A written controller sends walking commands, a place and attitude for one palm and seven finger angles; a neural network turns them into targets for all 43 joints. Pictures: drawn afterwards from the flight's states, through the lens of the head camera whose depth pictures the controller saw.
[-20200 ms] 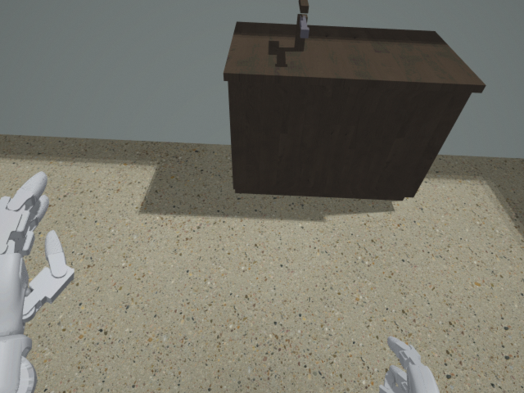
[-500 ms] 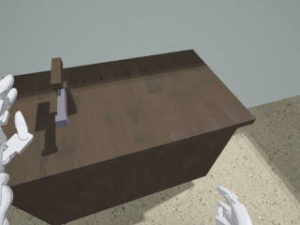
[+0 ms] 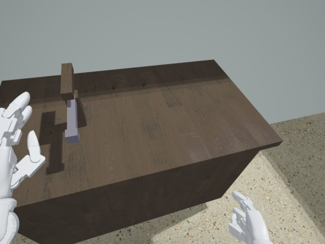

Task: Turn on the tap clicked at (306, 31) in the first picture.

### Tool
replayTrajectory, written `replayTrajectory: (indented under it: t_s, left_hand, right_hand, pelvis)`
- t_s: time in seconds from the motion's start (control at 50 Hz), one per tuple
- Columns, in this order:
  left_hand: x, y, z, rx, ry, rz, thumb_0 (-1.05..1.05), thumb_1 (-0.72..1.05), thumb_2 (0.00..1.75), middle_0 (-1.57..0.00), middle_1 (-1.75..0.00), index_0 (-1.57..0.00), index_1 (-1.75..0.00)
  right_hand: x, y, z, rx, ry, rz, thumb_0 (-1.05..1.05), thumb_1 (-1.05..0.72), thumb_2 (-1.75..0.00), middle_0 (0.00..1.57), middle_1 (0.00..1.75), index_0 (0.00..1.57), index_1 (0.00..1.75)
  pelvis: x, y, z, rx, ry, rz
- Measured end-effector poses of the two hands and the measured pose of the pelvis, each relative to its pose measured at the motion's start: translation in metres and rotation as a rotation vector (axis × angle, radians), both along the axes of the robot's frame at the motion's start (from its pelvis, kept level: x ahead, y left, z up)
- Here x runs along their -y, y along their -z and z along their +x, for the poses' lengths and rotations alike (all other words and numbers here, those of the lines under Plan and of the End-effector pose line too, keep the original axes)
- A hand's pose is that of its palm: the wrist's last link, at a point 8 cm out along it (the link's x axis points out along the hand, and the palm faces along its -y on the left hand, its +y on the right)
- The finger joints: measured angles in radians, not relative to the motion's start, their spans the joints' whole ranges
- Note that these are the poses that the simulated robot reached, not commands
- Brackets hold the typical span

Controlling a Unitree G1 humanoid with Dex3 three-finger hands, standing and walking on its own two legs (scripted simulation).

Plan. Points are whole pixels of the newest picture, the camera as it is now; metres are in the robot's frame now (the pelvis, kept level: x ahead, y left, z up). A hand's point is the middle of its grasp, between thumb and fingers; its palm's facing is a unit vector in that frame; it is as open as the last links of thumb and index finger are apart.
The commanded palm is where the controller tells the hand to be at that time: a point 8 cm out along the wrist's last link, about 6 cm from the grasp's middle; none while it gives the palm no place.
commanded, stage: come to a stop and stand still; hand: left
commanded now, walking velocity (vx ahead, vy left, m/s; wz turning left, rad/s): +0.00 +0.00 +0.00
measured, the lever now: (72, 135) +0.33 +0.26 +0.07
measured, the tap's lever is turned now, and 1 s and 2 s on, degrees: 0 0 0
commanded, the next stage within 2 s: look again from close up in 0.20 s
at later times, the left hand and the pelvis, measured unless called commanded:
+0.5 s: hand (39, 164) +0.21 +0.25 +0.16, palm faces +0.38 -0.85 -0.36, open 7.4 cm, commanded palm +0.15 +0.28 +0.17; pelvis -0.01 +0.00 +0.00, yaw +0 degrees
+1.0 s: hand (53, 154) +0.22 +0.23 +0.16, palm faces +0.32 -0.87 -0.38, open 7.4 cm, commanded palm +0.16 +0.27 +0.17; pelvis -0.01 +0.00 +0.00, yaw -2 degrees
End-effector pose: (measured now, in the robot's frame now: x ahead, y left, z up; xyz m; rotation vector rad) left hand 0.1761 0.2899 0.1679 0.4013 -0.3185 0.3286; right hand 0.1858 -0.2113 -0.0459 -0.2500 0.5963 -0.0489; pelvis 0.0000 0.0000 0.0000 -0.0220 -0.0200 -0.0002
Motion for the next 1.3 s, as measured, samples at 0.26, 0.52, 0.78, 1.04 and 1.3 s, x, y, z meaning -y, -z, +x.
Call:
replayTrajectory:
  t_s: [0.26,0.52,0.78,1.04,1.3]
  left_hand:
    - [-0.006,-0.005,-0.01,0.004,-0.031,0.005,0.01,0.89,0.9,-0.21,-0.3,-0.21,-0.3]
    - [0.001,0.0,-0.01,-0.044,-0.025,0.021,0.01,0.89,0.9,-0.21,-0.3,-0.21,-0.3]
    - [0.005,-0.007,-0.003,-0.049,-0.027,0.099,0.01,0.88,0.9,-0.21,-0.3,-0.21,-0.3]
    - [0.019,0.004,0.009,-0.066,0.069,0.05,0.01,0.89,0.9,-0.21,-0.3,-0.21,-0.3]
    - [-0.003,-0.006,0.012,0.032,0.001,0.018,0.02,0.89,0.9,-0.21,-0.3,-0.21,-0.3]
  right_hand:
    - [-0.007,0.01,-0.013,-0.06,-0.007,0.004,0.01,-0.9,-0.9,0.2,0.3,0.2,0.3]
    - [0.006,0.019,-0.035,-0.112,0.037,0.003,0.01,-0.9,-0.9,0.2,0.3,0.2,0.3]
    - [0.017,0.016,-0.023,-0.088,0.017,-0.023,0.01,-0.9,-0.9,0.2,0.3,0.2,0.3]
    - [0.014,0.018,-0.028,-0.061,0.049,0.039,0.01,-0.9,-0.9,0.2,0.3,0.2,0.3]
    - [0.007,0.014,-0.016,-0.09,0.018,-0.021,0.01,-0.9,-0.9,0.2,0.3,0.2,0.3]
  pelvis:
    - [-0.004,-0.001,-0.004,0.003,-0.008,-0.001]
    - [0.0,-0.002,-0.008,0.003,-0.009,0.0]
    - [0.008,-0.002,-0.006,-0.007,-0.014,-0.003]
    - [0.004,0.001,-0.003,-0.016,0.028,0.005]
    - [-0.003,0.0,0.005,-0.011,0.011,-0.005]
